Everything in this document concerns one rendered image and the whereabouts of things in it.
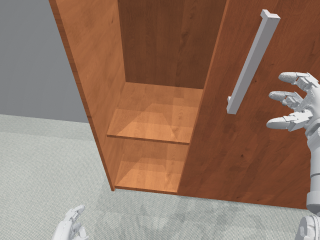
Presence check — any robot right hand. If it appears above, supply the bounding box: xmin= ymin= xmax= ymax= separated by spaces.
xmin=266 ymin=72 xmax=320 ymax=132

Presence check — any handle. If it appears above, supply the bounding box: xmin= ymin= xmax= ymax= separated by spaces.
xmin=226 ymin=9 xmax=281 ymax=115

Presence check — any robot right upper arm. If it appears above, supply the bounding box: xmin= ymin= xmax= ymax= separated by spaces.
xmin=295 ymin=215 xmax=320 ymax=240

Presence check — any right robot forearm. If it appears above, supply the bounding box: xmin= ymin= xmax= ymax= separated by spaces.
xmin=305 ymin=118 xmax=320 ymax=217

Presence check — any robot left hand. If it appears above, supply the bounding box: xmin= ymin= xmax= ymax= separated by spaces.
xmin=51 ymin=204 xmax=89 ymax=240

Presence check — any wardrobe door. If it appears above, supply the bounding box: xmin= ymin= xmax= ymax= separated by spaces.
xmin=177 ymin=0 xmax=320 ymax=210

